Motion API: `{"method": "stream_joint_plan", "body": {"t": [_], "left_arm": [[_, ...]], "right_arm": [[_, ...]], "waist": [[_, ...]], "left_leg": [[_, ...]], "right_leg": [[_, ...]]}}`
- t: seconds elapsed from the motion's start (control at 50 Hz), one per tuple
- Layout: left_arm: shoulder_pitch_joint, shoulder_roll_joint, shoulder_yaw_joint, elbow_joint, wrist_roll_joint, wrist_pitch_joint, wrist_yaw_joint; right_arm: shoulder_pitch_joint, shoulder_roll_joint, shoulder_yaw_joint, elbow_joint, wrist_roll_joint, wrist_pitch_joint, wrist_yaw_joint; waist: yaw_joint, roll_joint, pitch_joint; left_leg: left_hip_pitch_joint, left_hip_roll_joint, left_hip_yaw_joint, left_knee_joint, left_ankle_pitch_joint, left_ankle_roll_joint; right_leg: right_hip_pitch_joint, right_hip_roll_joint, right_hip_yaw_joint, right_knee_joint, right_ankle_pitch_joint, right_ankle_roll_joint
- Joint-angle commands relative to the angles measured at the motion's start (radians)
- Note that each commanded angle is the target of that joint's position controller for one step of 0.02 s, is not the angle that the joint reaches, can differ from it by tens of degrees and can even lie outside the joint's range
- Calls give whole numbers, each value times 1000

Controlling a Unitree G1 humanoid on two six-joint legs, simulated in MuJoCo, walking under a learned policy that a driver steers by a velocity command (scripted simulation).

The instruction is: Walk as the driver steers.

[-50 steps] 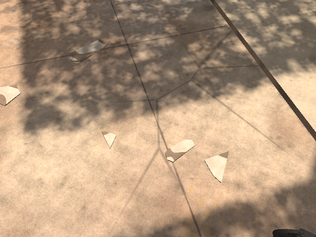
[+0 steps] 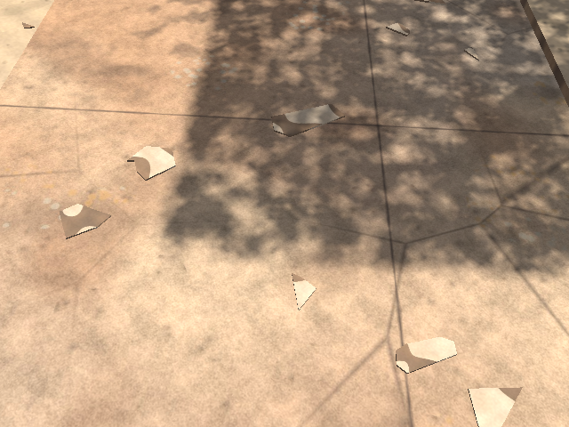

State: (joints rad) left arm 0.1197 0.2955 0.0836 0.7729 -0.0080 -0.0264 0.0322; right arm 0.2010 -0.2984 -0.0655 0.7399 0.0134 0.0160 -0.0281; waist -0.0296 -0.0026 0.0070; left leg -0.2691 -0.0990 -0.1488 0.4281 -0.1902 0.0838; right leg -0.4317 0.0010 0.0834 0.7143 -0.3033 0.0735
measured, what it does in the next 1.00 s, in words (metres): walks ahead: right foot, then left foot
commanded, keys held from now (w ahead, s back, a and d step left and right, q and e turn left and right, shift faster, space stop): w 1.00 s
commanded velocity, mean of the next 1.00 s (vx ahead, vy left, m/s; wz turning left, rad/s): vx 0.44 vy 0.00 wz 0.09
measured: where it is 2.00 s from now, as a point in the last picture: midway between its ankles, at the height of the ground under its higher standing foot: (263, 234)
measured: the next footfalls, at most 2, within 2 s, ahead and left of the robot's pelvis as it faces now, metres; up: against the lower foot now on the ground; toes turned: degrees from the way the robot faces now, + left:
right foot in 0.14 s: +0.08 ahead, -0.15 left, +0.00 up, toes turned +5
left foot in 0.56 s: +0.35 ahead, +0.14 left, +0.00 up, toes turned +5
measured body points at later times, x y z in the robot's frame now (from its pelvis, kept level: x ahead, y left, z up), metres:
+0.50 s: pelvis +0.17 -0.01 -0.01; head +0.20 -0.01 +0.44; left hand +0.11 +0.27 -0.13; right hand +0.41 -0.22 -0.09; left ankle +0.31 +0.14 -0.72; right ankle +0.04 -0.15 -0.74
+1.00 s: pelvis +0.44 +0.04 -0.01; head +0.47 +0.04 +0.44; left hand +0.65 +0.28 -0.09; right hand +0.45 -0.25 -0.13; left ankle +0.31 +0.14 -0.74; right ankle +0.64 -0.09 -0.71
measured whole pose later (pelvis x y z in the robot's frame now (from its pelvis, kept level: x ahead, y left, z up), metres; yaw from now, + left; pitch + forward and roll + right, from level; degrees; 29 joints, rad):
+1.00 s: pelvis +0.44 +0.04 -0.01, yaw +3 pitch +2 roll +2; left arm 0.05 0.27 0.03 0.71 -0.01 -0.09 -0.04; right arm 0.38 -0.29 -0.06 0.85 0.02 -0.07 0.01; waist -0.09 -0.04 0.02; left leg 0.05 -0.06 0.04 0.21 -0.30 0.03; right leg -0.63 -0.08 0.01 0.55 0.07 -0.01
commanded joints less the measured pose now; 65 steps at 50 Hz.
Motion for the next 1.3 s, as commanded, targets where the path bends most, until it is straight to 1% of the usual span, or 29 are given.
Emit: {"method": "stream_joint_plan", "body": {"t": [0.02, 0.1, 0.12, 0.14, 0.16, 0.18, 0.22, 0.28, 0.38, 0.48, 0.54, 0.56, 0.58, 0.6, 0.62, 0.66, 0.68, 0.76, 0.88, 0.98, 1.04, 1.06, 1.08, 1.1, 1.12, 1.14, 1.18, 1.22, 1.3], "left_arm": [[-72, 78, 10, -80, -4, -51, -22], [25, 72, 8, -41, -9, -84, -34], [90, 89, 12, -25, -5, -88, -29], [196, 130, 18, -5, 6, -89, -22], [262, 233, 44, 25, 25, -84, -29], [253, 197, 41, 22, 17, -87, -34], [202, 127, 16, 0, 2, -87, -31], [202, 115, 6, 1, 4, -79, -26], [249, 139, 8, 19, -6, -67, -23], [299, 170, 14, 44, -21, -52, -26], [280, 177, 13, 45, -20, -37, -21], [277, 147, -1, 32, -6, -38, -19], [358, 39, -35, -8, 6, -53, -20], [360, 49, -37, 4, -9, -76, -22], [279, 138, -11, -16, -38, -87, -31], [174, 127, -13, -37, -23, -91, -32], [181, 119, -8, -32, -10, -82, -31], [185, 68, -18, -32, 1, -48, -30], [-48, 34, -39, -100, 1, -69, -49], [-160, 56, -37, -153, -8, -77, -78], [-85, 95, -21, -144, -5, -77, -82], [39, 129, -1, -111, -2, -76, -75], [207, 182, 20, -71, 3, -73, -65], [314, 288, 45, -56, 22, -69, -60], [345, 218, 27, -44, 4, -65, -63], [280, 168, 8, -50, -2, -64, -61], [154, 120, -8, -63, 7, -63, -59], [101, 88, -16, -68, 21, -73, -64], [117, 119, -5, -33, 12, -89, -57]], "right_arm": [[25, -160, -35, -44, -5, -19, 4], [9, -133, -16, -46, -3, -24, 16], [-2, -101, -5, -52, -4, -29, 18], [-23, -41, 12, -66, -6, -37, 21], [-23, -31, 13, -104, 13, -55, 22], [-68, -123, -9, -111, 16, -69, 18], [-42, -131, -19, -84, 10, -81, 31], [-95, -82, -11, -95, -6, -93, 45], [-205, -10, 16, -130, -1, -99, 58], [-248, -51, 7, -158, 14, -105, 76], [-42, -124, -31, -102, 8, -103, 67], [124, -171, -52, -63, 5, -99, 55], [254, -278, -74, -43, -23, -91, 47], [275, -228, -57, -30, -11, -88, 52], [195, -170, -36, -32, -4, -89, 53], [74, -116, -18, -44, -12, -90, 55], [35, -91, -11, -49, -22, -95, 58], [17, -100, -17, -25, -13, -119, 57], [106, -139, -24, 25, -2, -112, 36], [196, -161, -31, 77, 10, -86, 30], [187, -181, -38, 86, 8, -69, 23], [172, -177, -34, 85, 5, -61, 21], [178, -143, -18, 70, -8, -59, 17], [303, -29, 18, 41, -12, -78, 25], [284, -48, 19, 59, -5, -101, 31], [188, -137, -6, 33, 24, -114, 38], [73, -126, -4, 4, 15, -120, 35], [110, -100, -8, 19, 3, -97, 32], [66, -61, 0, 7, -9, -72, 25]], "waist": [[-33, 154, -39], [33, 119, -13], [62, 93, -28], [95, -24, -47], [78, -231, -19], [97, -186, 72], [65, -131, 79], [78, -121, 72], [116, -121, 65], [105, -130, 84], [-26, -111, -43], [-103, -79, -161], [-97, 173, -336], [-95, 294, -415], [-84, 212, -234], [-32, 84, -58], [3, 96, -29], [53, 82, 11], [-19, 43, 67], [-44, 42, 82], [14, 79, 17], [84, 75, -65], [152, 48, -200], [121, -171, -372], [141, -243, -441], [144, -168, -276], [89, -48, -81], [29, -81, -46], [14, -59, 0]], "left_leg": [[74, 265, -322, -189, -326, 151], [-42, 210, -315, -132, -385, 111], [-111, 180, -284, -64, -385, 80], [-226, 99, -168, 168, -374, 26], [-438, -13, 17, 378, -378, -13], [-577, 57, 15, 527, -388, -29], [-606, 119, 28, 602, -238, -42], [-560, 160, 89, 542, -62, -76], [-363, 140, 163, 247, 122, -109], [-263, 123, 162, 114, 127, -64], [49, 72, 203, 53, 98, 4], [311, 141, 138, 83, 97, 43], [689, 419, -293, 53, -64, 178], [690, 497, -613, -126, -214, 240], [566, 463, -490, -147, -276, 197], [297, 375, -257, -189, -133, 153], [206, 340, -190, -218, -46, 143], [80, 314, -61, -306, 119, 172], [91, 266, 77, -328, 190, 129], [283, 342, 55, -256, 229, 109], [363, 348, 63, -120, 514, 76], [344, 308, 98, 35, 667, 53], [205, 259, 133, 271, 573, 20], [-213, 108, 174, 684, 153, -57], [-378, 37, 41, 842, -378, -65], [-481, 101, 16, 907, -345, -53], [-458, 191, 75, 800, -185, -48], [-339, 233, 69, 721, -107, -59], [-367, 248, 83, 579, 11, -98]], "right_leg": [[6, -1, -31, -101, -2, -26], [244, 9, -73, -308, 81, -93], [349, -48, -25, -325, 61, -116], [459, -191, 140, -390, -40, -166], [525, -340, 463, -506, -264, -290], [489, -405, 571, -542, -390, -346], [493, -320, 433, -546, -319, -297], [447, -245, 257, -580, -68, -264], [340, -179, 60, -583, 200, -250], [384, -251, 68, -548, 288, -239], [390, -212, -8, -292, 685, -190], [254, -169, -46, -66, 628, -155], [-113, -33, -107, 344, 224, -83], [-238, 28, 21, 519, -258, -80], [-341, -39, 30, 593, -216, -93], [-314, -117, -19, 509, -59, -106], [-259, -146, -12, 459, -6, -104], [-220, -163, -25, 357, 102, -68], [-190, -113, -76, -45, 424, -57], [-223, -83, -62, -183, 370, -99], [-89, -32, -100, -212, 241, -141], [84, 2, -135, -234, 245, -170], [371, -67, -70, -185, 285, -215], [795, -335, 383, -205, 135, -377], [862, -398, 673, -374, 14, -418], [751, -367, 546, -399, -49, -362], [457, -290, 312, -449, 99, -318], [303, -237, 210, -513, 197, -307], [240, -221, 94, -587, 314, -331]]}}
Keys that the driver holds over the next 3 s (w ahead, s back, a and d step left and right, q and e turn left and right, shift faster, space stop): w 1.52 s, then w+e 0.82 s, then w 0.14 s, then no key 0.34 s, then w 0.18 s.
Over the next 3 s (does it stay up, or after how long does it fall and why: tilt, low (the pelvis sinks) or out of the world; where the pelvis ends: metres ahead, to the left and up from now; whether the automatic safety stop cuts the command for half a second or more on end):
stays up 1.45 -0.08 -0.01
